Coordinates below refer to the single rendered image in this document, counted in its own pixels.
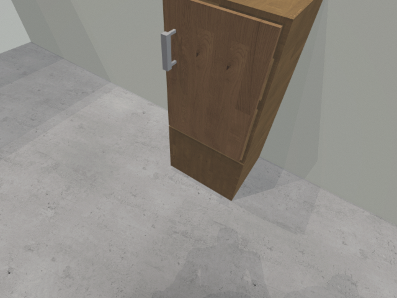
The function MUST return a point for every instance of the cupboard door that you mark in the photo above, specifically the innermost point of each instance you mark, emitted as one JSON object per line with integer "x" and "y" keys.
{"x": 223, "y": 58}

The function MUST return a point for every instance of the handle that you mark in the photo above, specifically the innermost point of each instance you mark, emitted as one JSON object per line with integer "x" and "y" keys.
{"x": 166, "y": 50}

